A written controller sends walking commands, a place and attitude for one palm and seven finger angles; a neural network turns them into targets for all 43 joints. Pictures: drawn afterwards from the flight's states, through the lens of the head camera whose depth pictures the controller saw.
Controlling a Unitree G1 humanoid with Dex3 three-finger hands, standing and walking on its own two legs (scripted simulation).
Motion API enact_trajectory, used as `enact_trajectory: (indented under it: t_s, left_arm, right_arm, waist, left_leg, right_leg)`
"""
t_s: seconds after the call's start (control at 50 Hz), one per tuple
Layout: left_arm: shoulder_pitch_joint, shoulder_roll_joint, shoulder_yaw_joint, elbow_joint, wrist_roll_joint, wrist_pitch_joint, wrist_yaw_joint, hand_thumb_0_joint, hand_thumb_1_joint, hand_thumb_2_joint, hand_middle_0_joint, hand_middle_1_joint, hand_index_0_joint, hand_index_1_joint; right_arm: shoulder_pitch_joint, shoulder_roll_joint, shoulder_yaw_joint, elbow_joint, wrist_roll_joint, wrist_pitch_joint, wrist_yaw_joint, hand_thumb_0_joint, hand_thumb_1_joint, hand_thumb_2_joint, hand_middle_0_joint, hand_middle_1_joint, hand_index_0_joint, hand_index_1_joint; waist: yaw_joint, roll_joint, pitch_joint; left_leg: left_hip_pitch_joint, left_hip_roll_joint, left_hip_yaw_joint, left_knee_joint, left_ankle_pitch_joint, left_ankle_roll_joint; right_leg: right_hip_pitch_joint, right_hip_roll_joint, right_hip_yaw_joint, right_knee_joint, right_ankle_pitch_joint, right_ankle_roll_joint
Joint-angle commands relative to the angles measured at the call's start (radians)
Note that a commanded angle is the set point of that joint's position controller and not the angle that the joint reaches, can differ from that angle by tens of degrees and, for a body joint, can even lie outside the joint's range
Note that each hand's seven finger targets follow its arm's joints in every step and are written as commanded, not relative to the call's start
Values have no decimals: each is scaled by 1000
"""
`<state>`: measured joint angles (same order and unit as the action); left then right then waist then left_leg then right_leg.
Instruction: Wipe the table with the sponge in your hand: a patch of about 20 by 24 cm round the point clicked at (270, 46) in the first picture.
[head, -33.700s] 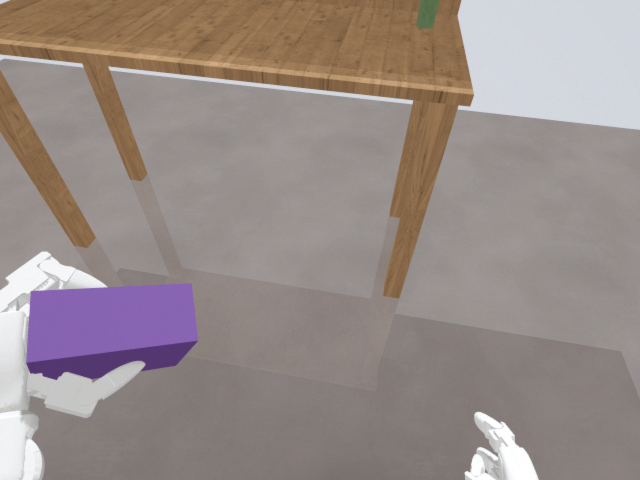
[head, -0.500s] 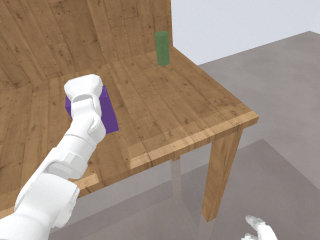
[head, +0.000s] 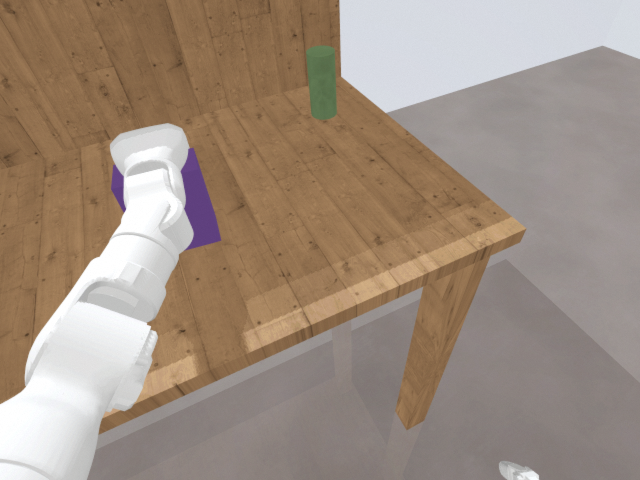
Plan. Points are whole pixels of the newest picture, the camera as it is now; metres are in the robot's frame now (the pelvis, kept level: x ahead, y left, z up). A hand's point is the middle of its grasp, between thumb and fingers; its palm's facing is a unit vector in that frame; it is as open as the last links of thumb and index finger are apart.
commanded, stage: wipe back along the third lane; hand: left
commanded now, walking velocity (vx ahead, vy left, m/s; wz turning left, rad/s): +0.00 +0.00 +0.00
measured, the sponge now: (175, 216) +0.44 +0.22 +0.11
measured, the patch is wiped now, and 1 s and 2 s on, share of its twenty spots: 0.95 0.95 0.95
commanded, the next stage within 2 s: slide back across to the middle lane in 1.62 s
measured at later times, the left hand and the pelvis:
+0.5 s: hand (166, 202) +0.42 +0.21 +0.16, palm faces +0.10 -0.03 -0.99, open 9.9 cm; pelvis +0.02 +0.03 +0.00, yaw +1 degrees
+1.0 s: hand (175, 220) +0.38 +0.19 +0.16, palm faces +0.18 -0.10 -0.98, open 9.9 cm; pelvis +0.02 +0.03 -0.01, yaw +1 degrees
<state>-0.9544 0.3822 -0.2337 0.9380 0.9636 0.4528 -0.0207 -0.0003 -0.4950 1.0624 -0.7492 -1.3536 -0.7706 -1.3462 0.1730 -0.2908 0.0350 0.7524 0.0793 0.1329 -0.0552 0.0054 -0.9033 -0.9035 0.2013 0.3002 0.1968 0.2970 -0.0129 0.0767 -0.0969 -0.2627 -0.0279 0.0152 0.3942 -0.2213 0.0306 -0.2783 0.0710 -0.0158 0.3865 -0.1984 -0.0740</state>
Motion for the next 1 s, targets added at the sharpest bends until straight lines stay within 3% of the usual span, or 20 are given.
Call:
enact_trajectory:
  t_s: [0.0, 0.02, 0.04, 0.08, 0.2, 0.28, 0.36, 0.4, 0.44, 0.48, 0.56, 0.7, 0.72, 0.78, 0.8, 0.84, 0.88, 0.9, 0.92, 0.98]
  left_arm:
    - [-237, 124, 16, -86, 16, -11, 22, 0, 100, 1300, -1200, -1600, -1200, -1600]
    - [-222, 88, -1, -131, 1, -11, 25, 0, 100, 1300, -1200, -1600, -1200, -1600]
    - [-195, 109, 23, -146, -2, -5, 31, 0, 100, 1300, -1200, -1600, -1200, -1600]
    - [-162, 68, 9, -197, -25, 17, 35, 0, 100, 1300, -1200, -1600, -1200, -1600]
    - [-73, -38, -56, -342, -72, 135, 46, 0, 100, 1300, -1200, -1600, -1200, -1600]
    - [-12, -23, -39, -441, -87, 221, 31, 0, 100, 1300, -1200, -1600, -1200, -1600]
    - [-17, -81, -114, -485, -67, 289, -5, 0, 100, 1300, -1200, -1600, -1200, -1600]
    - [-34, -100, -138, -511, -59, 299, -19, 0, 100, 1300, -1200, -1600, -1200, -1600]
    - [-40, -88, -129, -518, -53, 307, -26, 0, 100, 1300, -1200, -1600, -1200, -1600]
    - [-64, -124, -152, -559, -55, 302, -34, 0, 100, 1300, -1200, -1600, -1200, -1600]
    - [-45, -152, -185, -570, -36, 310, -31, 0, 100, 1300, -1200, -1600, -1200, -1600]
    - [45, -167, -203, -681, -50, 328, -31, 0, 100, 1300, -1200, -1600, -1200, -1600]
    - [53, -191, -223, -678, -53, 335, -32, 0, 100, 1300, -1200, -1600, -1200, -1600]
    - [120, -157, -175, -744, -72, 333, -30, 0, 100, 1300, -1200, -1600, -1200, -1600]
    - [105, -159, -194, -761, -66, 338, -28, 0, 100, 1300, -1200, -1600, -1200, -1600]
    - [122, -154, -189, -757, -69, 342, -26, 0, 100, 1300, -1200, -1600, -1200, -1600]
    - [131, -139, -167, -815, -82, 336, -24, 0, 100, 1300, -1200, -1600, -1200, -1600]
    - [113, -158, -201, -820, -68, 339, -20, 0, 100, 1300, -1200, -1600, -1200, -1600]
    - [167, -175, -207, -811, -74, 340, -18, 0, 100, 1300, -1200, -1600, -1200, -1600]
    - [252, -128, -159, -899, -86, 331, -14, 0, 100, 1300, -1200, -1600, -1200, -1600]
  right_arm:
    - [-95, -113, -42, -139, -4, -36, 3, 0, -900, -900, 200, 300, 200, 300]
    - [-108, -110, -44, -149, -3, -36, 8, 0, -900, -900, 200, 300, 200, 300]
    - [-109, -112, -45, -148, -3, -35, 11, 0, -900, -900, 200, 300, 200, 300]
    - [-138, -109, -43, -162, -1, -30, 16, 0, -900, -900, 200, 300, 200, 300]
    - [-228, -105, -40, -178, 11, -20, 39, 0, -900, -900, 200, 300, 200, 300]
    - [-296, -102, -32, -200, 12, -4, 53, 0, -900, -900, 200, 300, 200, 300]
    - [-332, -91, -19, -209, 16, 17, 64, 0, -900, -900, 200, 300, 200, 300]
    - [-347, -85, -13, -219, 17, 23, 68, 0, -900, -900, 200, 300, 200, 300]
    - [-345, -81, -10, -221, 13, 27, 72, 0, -900, -900, 200, 300, 200, 300]
    - [-362, -71, -5, -239, 12, 33, 76, 0, -900, -900, 200, 300, 200, 300]
    - [-369, -65, -3, -239, 9, 44, 88, 0, -900, -900, 200, 300, 200, 300]
    - [-399, -61, 3, -263, 11, 61, 111, 0, -900, -900, 200, 300, 200, 300]
    - [-401, -59, 4, -263, 12, 64, 113, 0, -900, -900, 200, 300, 200, 300]
    - [-407, -60, 4, -278, 9, 67, 117, 0, -900, -900, 200, 300, 200, 300]
    - [-413, -60, 6, -277, 12, 68, 118, 0, -900, -900, 200, 300, 200, 300]
    - [-409, -62, 7, -270, 16, 72, 115, 0, -900, -900, 200, 300, 200, 300]
    - [-416, -60, 7, -284, 15, 73, 115, 0, -900, -900, 200, 300, 200, 300]
    - [-417, -61, 7, -280, 16, 72, 118, 0, -900, -900, 200, 300, 200, 300]
    - [-409, -59, 5, -282, 17, 71, 122, 0, -900, -900, 200, 300, 200, 300]
    - [-426, -64, 5, -301, 17, 75, 128, 0, -900, -900, 200, 300, 200, 300]
  waist:
    - [16, -132, -239]
    - [16, -142, -241]
    - [24, -147, -250]
    - [35, -157, -243]
    - [44, -172, -224]
    - [67, -182, -253]
    - [52, -179, -192]
    - [49, -153, -188]
    - [56, -171, -205]
    - [54, -167, -212]
    - [59, -136, -209]
    - [73, -135, -227]
    - [70, -143, -200]
    - [88, -163, -216]
    - [84, -151, -217]
    - [79, -182, -172]
    - [86, -162, -181]
    - [83, -138, -191]
    - [85, -165, -181]
    - [98, -162, -189]
  left_leg:
    - [20, -5, -5, -29, 188, 24]
    - [35, -5, -2, -26, 193, 28]
    - [37, -3, -4, -26, 204, 27]
    - [42, -2, -11, -33, 234, 27]
    - [97, 1, -11, -29, 282, 25]
    - [107, 4, -12, -23, 334, 21]
    - [125, 5, -16, -18, 334, 18]
    - [147, 9, -24, -14, 342, 15]
    - [148, 7, -29, -7, 345, 12]
    - [146, 8, -33, -2, 352, 11]
    - [165, 9, -37, 16, 374, 1]
    - [167, 18, -51, 35, 418, -2]
    - [160, 18, -49, 33, 397, -1]
    - [150, 18, -54, 33, 395, 4]
    - [152, 18, -47, 34, 383, 4]
    - [135, 23, -47, 25, 348, 3]
    - [133, 23, -52, 18, 328, 7]
    - [146, 21, -49, 25, 339, 5]
    - [140, 21, -49, 28, 339, 7]
    - [123, 23, -47, 25, 328, 9]
  right_leg:
    - [186, -59, 52, -35, 263, 22]
    - [184, -59, 50, -40, 270, 24]
    - [199, -58, 51, -38, 288, 22]
    - [203, -57, 41, -37, 316, 18]
    - [197, -51, 18, -20, 343, 17]
    - [241, -54, 13, -2, 408, 13]
    - [198, -48, -1, 9, 378, 10]
    - [176, -45, -6, 18, 346, 4]
    - [181, -43, -10, 27, 347, 2]
    - [178, -44, -12, 32, 343, -2]
    - [156, -40, -18, 51, 331, -9]
    - [171, -39, -20, 78, 349, -15]
    - [157, -38, -25, 74, 328, -13]
    - [186, -35, -19, 74, 339, -15]
    - [187, -40, -18, 79, 337, -13]
    - [168, -38, -22, 73, 300, -11]
    - [175, -36, -14, 68, 275, -14]
    - [169, -38, -16, 79, 276, -17]
    - [173, -35, -20, 80, 281, -14]
    - [203, -35, -3, 79, 296, -15]
